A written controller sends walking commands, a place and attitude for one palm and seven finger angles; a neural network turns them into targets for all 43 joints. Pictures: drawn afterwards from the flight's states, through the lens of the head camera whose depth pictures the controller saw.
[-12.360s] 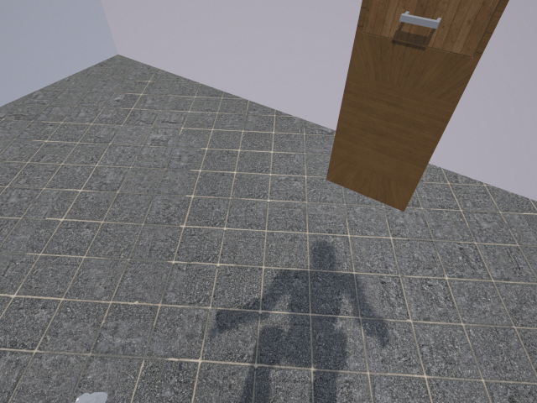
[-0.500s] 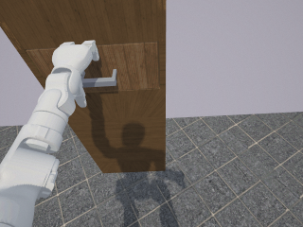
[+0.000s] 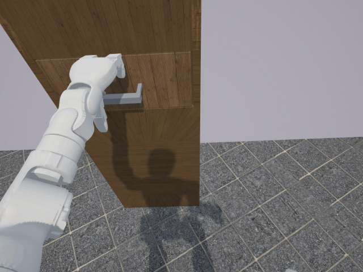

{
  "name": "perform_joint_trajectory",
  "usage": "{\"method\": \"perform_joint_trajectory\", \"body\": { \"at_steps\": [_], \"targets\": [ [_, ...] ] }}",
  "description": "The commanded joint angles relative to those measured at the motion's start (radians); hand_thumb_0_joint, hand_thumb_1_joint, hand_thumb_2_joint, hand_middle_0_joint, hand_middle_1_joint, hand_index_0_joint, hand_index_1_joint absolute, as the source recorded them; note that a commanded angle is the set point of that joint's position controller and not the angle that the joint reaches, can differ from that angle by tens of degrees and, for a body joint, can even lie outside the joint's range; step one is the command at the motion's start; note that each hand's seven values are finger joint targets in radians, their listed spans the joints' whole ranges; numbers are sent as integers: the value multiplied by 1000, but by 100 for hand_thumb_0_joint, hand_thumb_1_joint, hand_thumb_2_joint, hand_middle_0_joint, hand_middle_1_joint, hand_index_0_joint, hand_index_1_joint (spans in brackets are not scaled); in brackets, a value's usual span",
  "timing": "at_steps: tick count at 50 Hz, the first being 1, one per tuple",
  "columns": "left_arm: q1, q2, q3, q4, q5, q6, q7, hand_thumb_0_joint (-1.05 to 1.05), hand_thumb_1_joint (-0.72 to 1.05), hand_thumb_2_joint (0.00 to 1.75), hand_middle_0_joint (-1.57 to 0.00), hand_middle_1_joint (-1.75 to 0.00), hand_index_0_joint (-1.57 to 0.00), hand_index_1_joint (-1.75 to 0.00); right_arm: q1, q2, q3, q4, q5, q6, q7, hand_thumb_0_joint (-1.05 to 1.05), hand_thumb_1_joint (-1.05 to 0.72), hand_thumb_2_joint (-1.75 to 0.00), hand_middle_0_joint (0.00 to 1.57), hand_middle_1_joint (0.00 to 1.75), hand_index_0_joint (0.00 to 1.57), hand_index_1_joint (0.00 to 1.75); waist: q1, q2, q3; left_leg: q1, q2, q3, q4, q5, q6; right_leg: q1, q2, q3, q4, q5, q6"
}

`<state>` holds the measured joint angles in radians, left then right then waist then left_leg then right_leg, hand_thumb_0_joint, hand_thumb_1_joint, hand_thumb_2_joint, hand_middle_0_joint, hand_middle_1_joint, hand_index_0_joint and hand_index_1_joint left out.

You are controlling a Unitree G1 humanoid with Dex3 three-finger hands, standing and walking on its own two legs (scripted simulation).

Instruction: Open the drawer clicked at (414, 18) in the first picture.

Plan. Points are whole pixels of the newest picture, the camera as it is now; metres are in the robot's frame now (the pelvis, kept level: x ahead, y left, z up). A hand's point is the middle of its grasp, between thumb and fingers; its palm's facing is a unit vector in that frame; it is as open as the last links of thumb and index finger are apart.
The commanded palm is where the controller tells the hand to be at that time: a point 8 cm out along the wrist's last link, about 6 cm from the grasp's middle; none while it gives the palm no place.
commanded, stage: move the hooked fingers above the handle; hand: left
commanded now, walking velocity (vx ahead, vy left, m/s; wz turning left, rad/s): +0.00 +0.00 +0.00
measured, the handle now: (119, 93) +0.53 +0.19 +0.10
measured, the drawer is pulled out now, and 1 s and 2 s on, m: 0.00 0.00 0.00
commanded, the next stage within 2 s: lower the fingers behind the handle in 2.00 s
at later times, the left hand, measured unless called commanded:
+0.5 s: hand (111, 94) +0.48 +0.18 +0.15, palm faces -0.05 -0.03 -1.00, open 13.8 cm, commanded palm +0.46 +0.20 +0.22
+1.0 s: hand (115, 95) +0.47 +0.17 +0.15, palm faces +0.00 -0.04 -1.00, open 13.8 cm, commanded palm +0.45 +0.20 +0.22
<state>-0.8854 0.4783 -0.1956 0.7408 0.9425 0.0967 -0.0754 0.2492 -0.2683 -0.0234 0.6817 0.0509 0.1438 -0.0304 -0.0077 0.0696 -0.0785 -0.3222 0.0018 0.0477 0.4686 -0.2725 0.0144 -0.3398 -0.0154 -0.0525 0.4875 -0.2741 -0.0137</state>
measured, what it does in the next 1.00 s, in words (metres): stands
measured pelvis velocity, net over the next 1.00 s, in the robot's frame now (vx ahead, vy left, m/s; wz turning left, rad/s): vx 0.00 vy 0.01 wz -0.01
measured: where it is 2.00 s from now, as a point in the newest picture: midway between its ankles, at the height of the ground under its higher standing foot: outside the picture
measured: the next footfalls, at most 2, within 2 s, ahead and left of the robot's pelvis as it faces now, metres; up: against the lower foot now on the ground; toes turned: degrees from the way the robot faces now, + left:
none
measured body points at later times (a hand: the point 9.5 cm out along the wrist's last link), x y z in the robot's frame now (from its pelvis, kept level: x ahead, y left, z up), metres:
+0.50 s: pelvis +0.01 +0.00 +0.00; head +0.05 -0.02 +0.45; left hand +0.47 +0.18 +0.20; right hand +0.08 -0.27 -0.14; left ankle -0.03 +0.11 -0.74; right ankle -0.02 -0.11 -0.74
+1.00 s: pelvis +0.00 +0.01 +0.00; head +0.04 -0.02 +0.45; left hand +0.46 +0.17 +0.20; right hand +0.13 -0.25 -0.13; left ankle -0.03 +0.11 -0.74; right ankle -0.02 -0.11 -0.74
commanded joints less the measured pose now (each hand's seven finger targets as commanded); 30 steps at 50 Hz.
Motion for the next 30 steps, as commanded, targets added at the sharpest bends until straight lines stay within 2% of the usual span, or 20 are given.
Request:
{"method": "perform_joint_trajectory", "body": {
  "at_steps": [1, 2, 3, 5, 7, 9, 11, 12, 13, 15, 17, 18, 19, 21, 23, 24, 26, 28, 29, 30],
  "targets": [
    [-547, 157, 66, -204, -5, -58, 29, 0, -50, 30, -30, -120, -30, -120, -16, -122, -35, -108, 1, -40, -16, 0, -90, -90, 20, 30, 20, 30, -44, -82, -309, 156, -26, -19, -4, 346, 30, 104, 22, 35, -31, 329, -18],
    [-546, 221, 122, -197, -2, -73, 40, 0, -50, 30, -30, -120, -30, -120, -10, -127, -36, -107, -4, -42, -21, 0, -90, -90, 20, 30, 20, 30, -34, -97, -331, 150, -26, -16, -2, 357, 31, 132, 21, 39, -32, 339, -19],
    [-573, 256, 147, -190, 6, -83, 56, 0, -50, 30, -30, -120, -30, -120, -7, -124, -33, -104, -4, -43, -22, 0, -90, -90, 20, 30, 20, 30, -30, -90, -351, 134, -30, -16, -1, 352, 31, 145, 20, 44, -24, 345, -18],
    [-585, 265, 165, -162, 21, -93, 93, 0, -50, 30, -30, -120, -30, -120, 1, -116, -32, -96, -8, -46, -21, 0, -90, -90, 20, 30, 20, 30, -22, -71, -362, 121, -26, -14, -2, 373, 25, 147, 22, 38, -10, 353, -21],
    [-577, 335, 225, -113, 37, -83, 130, 0, -50, 30, -30, -120, -30, -120, 5, -123, -30, -89, -14, -46, -18, 0, -90, -90, 20, 30, 20, 30, -8, -70, -391, 97, -24, -11, -1, 399, 20, 181, 23, 38, -3, 373, -24],
    [-571, 317, 210, -52, 52, -55, 152, 0, -50, 30, -30, -120, -30, -120, 4, -120, -28, -84, -12, -46, -14, 0, -90, -90, 20, 30, 20, 30, -13, -81, -365, 73, -19, -2, -6, 387, 20, 173, 22, 35, 1, 376, -20],
    [-558, 307, 198, -50, 58, -32, 150, 0, -50, 30, -30, -120, -30, -120, 5, -123, -33, -91, -13, -47, -12, 0, -90, -90, 20, 30, 20, 30, -10, -70, -407, 90, -17, 6, 0, 420, 23, 192, 21, 38, 6, 418, -19],
    [-558, 305, 195, -45, 57, -25, 139, 0, -50, 30, -30, -120, -30, -120, 4, -128, -34, -97, -12, -45, -11, 0, -90, -90, 20, 30, 20, 30, -13, -90, -430, 90, -18, 7, 3, 439, 25, 221, 18, 41, 6, 443, -17],
    [-526, 296, 183, -27, 62, -13, 124, 0, -50, 30, -30, -120, -30, -120, 4, -129, -36, -99, -9, -41, -12, 0, -90, -90, 20, 30, 20, 30, -16, -90, -413, 87, -17, 12, 5, 432, 28, 210, 19, 41, 7, 449, -14],
    [-516, 211, 109, -43, 49, -5, 86, 0, -50, 30, -30, -120, -30, -120, 7, -131, -39, -107, -3, -37, -10, 0, -90, -90, 20, 30, 20, 30, -36, -98, -364, 101, -14, 8, 1, 408, 31, 166, 20, 35, -7, 423, -12],
    [-488, 191, 91, -58, 29, -15, 44, 0, -50, 30, -30, -120, -30, -120, 11, -138, -41, -117, 2, -37, -15, 0, -90, -90, 20, 30, 20, 30, -48, -135, -347, 106, -17, 3, 2, 395, 38, 170, 20, 40, -22, 418, -11],
    [-509, 185, 78, -101, 19, -31, 28, 0, -50, 30, -30, -120, -30, -120, 11, -137, -41, -120, 4, -36, -18, 0, -90, -90, 20, 30, 20, 30, -52, -122, -344, 112, -20, 1, 2, 378, 40, 160, 19, 44, -25, 412, -8],
    [-509, 209, 100, -126, 15, -51, 20, 0, -50, 30, -30, -120, -30, -120, 20, -136, -44, -117, 0, -36, -22, 0, -90, -90, 20, 30, 20, 30, -46, -115, -363, 124, -21, -3, 5, 389, 41, 165, 20, 45, -21, 421, -9],
    [-521, 194, 90, -202, 8, -87, 16, 0, -50, 30, -30, -120, -30, -120, 21, -125, -46, -122, -3, -37, -22, 0, -90, -90, 20, 30, 20, 30, -42, -76, -382, 156, -23, -7, 14, 427, 41, 155, 22, 46, -15, 433, -13],
    [-527, 261, 151, -234, -1, -117, 35, 0, -50, 30, -30, -120, -30, -120, 28, -127, -48, -114, -6, -37, -21, 0, -90, -90, 20, 30, 20, 30, -30, -59, -391, 148, -23, -10, 17, 447, 37, 171, 23, 48, -11, 449, -16],
    [-511, 273, 172, -224, 1, -123, 51, 0, -50, 30, -30, -120, -30, -120, 30, -123, -48, -107, -8, -37, -21, 0, -90, -90, 20, 30, 20, 30, -22, -58, -397, 149, -23, -11, 19, 463, 35, 168, 26, 42, -3, 448, -18],
    [-529, 303, 201, -194, 10, -120, 93, 0, -50, 30, -30, -120, -30, -120, 26, -122, -44, -97, -10, -38, -16, 0, -90, -90, 20, 30, 20, 30, -17, -38, -376, 127, -21, -7, 18, 448, 29, 154, 28, 39, -1, 424, -20],
    [-532, 379, 265, -156, 30, -101, 133, 0, -50, 30, -30, -120, -30, -120, 22, -127, -41, -89, -11, -39, -14, 0, -90, -90, 20, 30, 20, 30, 0, -55, -402, 94, -22, -4, 13, 451, 26, 194, 28, 42, 6, 435, -21],
    [-550, 350, 236, -153, 39, -87, 146, 0, -50, 30, -30, -120, -30, -120, 15, -124, -41, -86, -12, -41, -12, 0, -90, -90, 20, 30, 20, 30, -9, -31, -399, 101, -20, 0, 13, 460, 24, 181, 27, 38, 8, 439, -22],
    [-550, 353, 242, -157, 44, -75, 156, 0, -50, 30, -30, -120, -30, -120, 18, -124, -44, -86, -14, -43, -8, 0, -90, -90, 20, 30, 20, 30, -2, -29, -430, 116, -17, 1, 17, 485, 24, 192, 28, 36, 14, 454, -22]
  ]
}}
